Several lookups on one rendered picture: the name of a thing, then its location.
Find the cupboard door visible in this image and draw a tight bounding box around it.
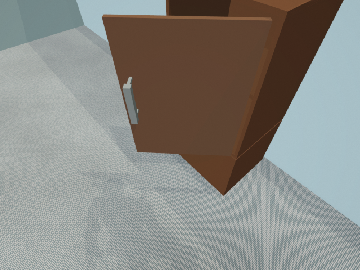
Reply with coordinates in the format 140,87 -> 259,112
102,14 -> 272,156

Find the handle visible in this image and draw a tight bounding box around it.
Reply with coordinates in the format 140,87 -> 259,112
123,76 -> 139,124

